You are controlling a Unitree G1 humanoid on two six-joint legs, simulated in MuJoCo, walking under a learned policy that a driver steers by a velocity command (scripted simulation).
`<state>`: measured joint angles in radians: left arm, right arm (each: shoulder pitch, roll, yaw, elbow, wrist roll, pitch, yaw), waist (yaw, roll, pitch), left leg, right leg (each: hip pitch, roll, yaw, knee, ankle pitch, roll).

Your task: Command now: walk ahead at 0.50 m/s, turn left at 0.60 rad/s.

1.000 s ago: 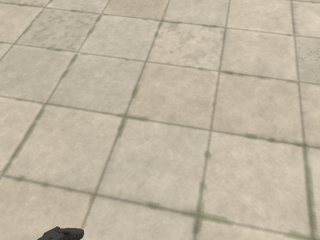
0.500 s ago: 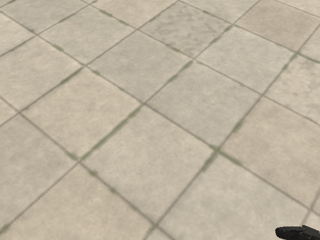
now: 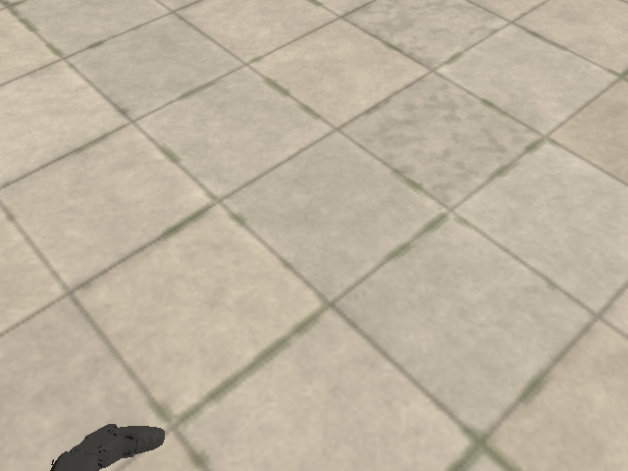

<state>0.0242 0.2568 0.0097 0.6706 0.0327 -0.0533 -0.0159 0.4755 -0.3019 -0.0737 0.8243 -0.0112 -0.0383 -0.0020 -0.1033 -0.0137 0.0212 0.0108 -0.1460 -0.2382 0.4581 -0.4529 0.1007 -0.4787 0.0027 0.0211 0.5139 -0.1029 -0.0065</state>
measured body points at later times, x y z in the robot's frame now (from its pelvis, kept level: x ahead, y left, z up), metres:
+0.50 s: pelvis +0.25 +0.03 +0.00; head +0.29 +0.05 +0.45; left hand +0.15 +0.29 -0.13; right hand +0.54 -0.12 -0.08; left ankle +0.34 +0.14 -0.71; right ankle +0.12 -0.12 -0.72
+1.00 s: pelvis +0.51 +0.14 +0.01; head +0.53 +0.15 +0.46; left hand +0.57 +0.42 -0.11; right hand +0.58 -0.12 -0.12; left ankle +0.34 +0.14 -0.72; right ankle +0.70 +0.09 -0.69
